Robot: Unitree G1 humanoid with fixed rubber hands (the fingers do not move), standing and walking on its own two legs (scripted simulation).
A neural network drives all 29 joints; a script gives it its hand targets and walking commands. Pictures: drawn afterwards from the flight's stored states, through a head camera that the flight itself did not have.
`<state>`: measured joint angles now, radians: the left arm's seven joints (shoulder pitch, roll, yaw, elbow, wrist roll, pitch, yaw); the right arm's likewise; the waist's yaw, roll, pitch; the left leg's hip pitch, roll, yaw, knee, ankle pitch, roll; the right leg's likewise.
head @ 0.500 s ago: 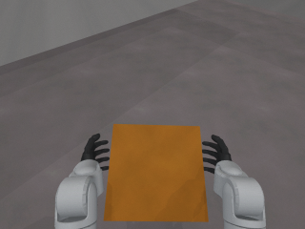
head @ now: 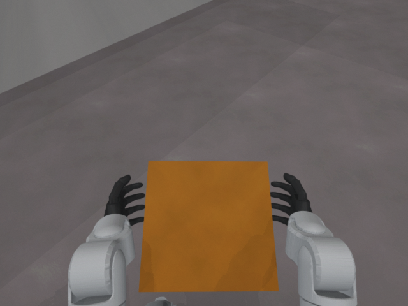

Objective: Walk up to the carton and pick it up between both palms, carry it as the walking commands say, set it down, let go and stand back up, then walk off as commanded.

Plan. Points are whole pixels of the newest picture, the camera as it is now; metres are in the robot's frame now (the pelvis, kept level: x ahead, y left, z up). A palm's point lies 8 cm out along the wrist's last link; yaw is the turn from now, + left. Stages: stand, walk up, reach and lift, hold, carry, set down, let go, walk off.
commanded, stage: carry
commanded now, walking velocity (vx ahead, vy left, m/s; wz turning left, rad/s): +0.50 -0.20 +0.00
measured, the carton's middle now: (207, 223) +0.29 +0.01 -0.01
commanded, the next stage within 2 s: none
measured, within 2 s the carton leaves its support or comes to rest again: neither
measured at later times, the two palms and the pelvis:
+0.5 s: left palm (179, 98) +0.58 +0.08 +0.09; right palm (302, 99) +0.56 -0.22 +0.10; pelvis +0.31 -0.06 +0.00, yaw -3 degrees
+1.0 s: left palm (229, 42) +0.87 -0.07 +0.09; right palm (321, 41) +0.88 -0.37 +0.09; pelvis +0.62 -0.23 -0.01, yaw +0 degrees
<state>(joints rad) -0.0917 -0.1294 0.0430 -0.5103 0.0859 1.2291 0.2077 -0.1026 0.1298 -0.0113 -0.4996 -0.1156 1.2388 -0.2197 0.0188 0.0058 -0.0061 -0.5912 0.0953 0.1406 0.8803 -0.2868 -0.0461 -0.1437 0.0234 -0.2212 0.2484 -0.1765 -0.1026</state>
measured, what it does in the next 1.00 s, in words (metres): walks ahead: left foot, then right foot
